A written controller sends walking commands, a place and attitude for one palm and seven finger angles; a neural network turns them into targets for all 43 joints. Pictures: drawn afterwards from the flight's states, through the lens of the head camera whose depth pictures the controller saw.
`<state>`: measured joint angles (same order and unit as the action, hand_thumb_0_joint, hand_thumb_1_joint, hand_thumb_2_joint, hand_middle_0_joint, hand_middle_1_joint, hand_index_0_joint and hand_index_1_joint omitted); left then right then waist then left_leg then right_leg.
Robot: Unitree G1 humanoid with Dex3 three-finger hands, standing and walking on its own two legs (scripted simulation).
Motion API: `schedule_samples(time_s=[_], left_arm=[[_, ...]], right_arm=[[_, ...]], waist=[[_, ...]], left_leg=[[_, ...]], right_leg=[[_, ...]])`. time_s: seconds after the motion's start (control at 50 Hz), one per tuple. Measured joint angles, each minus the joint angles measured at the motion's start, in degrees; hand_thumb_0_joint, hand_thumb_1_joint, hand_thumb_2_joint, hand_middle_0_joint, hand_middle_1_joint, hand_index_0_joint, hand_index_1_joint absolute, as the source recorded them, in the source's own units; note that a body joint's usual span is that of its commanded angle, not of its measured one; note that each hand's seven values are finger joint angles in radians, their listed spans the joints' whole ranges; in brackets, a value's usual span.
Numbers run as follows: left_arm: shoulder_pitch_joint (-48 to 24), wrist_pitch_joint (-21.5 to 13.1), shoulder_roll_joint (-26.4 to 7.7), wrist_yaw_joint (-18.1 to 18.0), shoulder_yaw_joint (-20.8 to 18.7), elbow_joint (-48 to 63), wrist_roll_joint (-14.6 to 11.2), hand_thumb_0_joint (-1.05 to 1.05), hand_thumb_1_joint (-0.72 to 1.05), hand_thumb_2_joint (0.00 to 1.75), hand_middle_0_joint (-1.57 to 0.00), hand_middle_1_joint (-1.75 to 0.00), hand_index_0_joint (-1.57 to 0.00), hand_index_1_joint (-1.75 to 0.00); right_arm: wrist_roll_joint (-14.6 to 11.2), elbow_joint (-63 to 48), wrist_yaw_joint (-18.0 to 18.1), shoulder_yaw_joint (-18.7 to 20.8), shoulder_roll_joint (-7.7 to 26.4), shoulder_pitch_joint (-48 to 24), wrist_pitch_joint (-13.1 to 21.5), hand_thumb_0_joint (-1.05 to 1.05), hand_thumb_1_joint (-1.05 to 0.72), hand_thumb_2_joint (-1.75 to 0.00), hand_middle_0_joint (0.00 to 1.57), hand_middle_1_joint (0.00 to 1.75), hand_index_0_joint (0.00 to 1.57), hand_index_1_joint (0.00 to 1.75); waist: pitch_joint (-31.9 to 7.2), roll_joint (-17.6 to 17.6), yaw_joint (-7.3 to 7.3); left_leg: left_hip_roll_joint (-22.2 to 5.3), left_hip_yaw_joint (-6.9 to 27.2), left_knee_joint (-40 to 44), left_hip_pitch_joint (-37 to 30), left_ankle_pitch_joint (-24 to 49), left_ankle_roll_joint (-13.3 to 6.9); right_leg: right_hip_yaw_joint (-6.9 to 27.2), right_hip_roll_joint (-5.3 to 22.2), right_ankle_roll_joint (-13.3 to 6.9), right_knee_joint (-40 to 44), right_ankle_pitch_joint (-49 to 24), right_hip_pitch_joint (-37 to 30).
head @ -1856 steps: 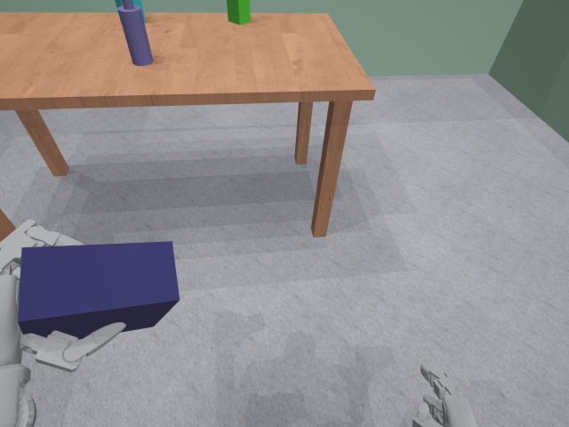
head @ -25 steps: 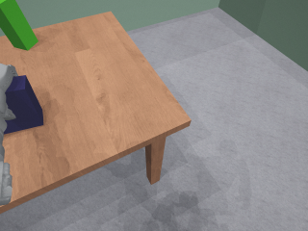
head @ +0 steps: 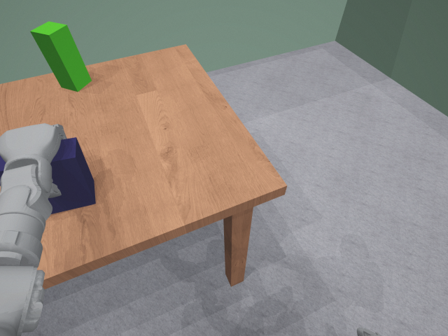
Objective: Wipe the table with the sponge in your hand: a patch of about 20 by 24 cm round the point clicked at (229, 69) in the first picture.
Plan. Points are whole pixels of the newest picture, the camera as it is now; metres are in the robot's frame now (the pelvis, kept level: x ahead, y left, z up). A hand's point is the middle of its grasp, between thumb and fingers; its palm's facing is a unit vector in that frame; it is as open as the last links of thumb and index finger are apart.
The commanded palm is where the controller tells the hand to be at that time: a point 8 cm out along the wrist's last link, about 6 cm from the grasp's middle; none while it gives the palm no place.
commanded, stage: wipe back along the middle lane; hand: left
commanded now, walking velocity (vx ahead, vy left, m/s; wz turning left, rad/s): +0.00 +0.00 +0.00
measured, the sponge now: (55, 186) +0.37 +0.37 +0.04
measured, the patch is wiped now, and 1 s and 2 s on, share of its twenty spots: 0.45 0.50 0.60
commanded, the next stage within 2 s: slide across to the third lane in 0.92 s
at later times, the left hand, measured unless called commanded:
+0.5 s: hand (46, 185) +0.34 +0.34 +0.09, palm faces -0.02 +0.02 -1.00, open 10.4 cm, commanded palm +0.31 +0.33 +0.11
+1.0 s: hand (48, 205) +0.30 +0.32 +0.09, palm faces +0.02 +0.00 -1.00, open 10.4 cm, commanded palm +0.26 +0.30 +0.12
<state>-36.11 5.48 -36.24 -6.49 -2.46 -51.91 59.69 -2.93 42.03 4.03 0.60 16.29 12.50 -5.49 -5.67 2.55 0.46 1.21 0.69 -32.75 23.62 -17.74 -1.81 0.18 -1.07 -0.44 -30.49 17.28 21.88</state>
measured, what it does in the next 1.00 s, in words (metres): stands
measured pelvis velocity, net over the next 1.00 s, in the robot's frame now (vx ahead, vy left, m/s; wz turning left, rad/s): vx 0.00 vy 0.00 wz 0.01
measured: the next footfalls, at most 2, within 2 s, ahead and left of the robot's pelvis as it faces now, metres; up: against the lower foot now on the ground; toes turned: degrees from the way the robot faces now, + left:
none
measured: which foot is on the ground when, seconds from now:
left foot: down 0.00-1.00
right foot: down 0.00-1.00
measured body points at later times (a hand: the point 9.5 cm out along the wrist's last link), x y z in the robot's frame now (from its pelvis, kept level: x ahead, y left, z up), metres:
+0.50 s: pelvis +0.00 +0.00 +0.00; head +0.01 -0.02 +0.45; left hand +0.34 +0.34 +0.14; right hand +0.14 -0.25 -0.12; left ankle -0.02 +0.10 -0.73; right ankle -0.03 -0.12 -0.73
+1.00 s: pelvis +0.00 +0.00 +0.00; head +0.01 -0.03 +0.45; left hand +0.30 +0.31 +0.14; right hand +0.20 -0.24 -0.10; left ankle -0.02 +0.10 -0.73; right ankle -0.03 -0.12 -0.73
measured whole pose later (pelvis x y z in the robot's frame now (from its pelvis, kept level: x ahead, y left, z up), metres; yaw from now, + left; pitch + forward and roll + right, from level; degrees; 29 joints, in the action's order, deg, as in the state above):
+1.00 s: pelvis +0.00 +0.00 +0.00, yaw +0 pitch +3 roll +0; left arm -10.7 20.0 -28.4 -4.2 1.7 -15.5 55.4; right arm -2.7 39.8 4.3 -0.9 16.2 6.5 -4.4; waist -4.3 4.1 4.9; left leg 1.7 0.8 -30.6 16.1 -17.8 -1.6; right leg 0.2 -0.6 -0.7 -29.9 18.3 15.1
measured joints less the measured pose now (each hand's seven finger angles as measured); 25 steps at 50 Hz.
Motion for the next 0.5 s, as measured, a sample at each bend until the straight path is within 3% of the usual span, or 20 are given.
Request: schedule_samples(time_s=[0.5], left_arm=[[12.55, 8.69, 5.12, 0.87, 3.19, 18.64, -2.92, 0.00, -0.52, 1.03, -0.66, -1.33, -0.70, -1.34]], right_arm=[[-0.15, -0.67, 0.07, -0.33, 0.00, -1.57, -0.01, 0.01, -0.91, -0.90, 0.20, 0.30, 0.20, 0.30]], waist=[[0.35, 0.94, 2.45]], left_leg=[[0.55, -0.04, 0.50, -3.19, 0.10, -0.17]], right_leg=[[0.03, 0.55, 0.16, -0.27, 0.39, -2.91]])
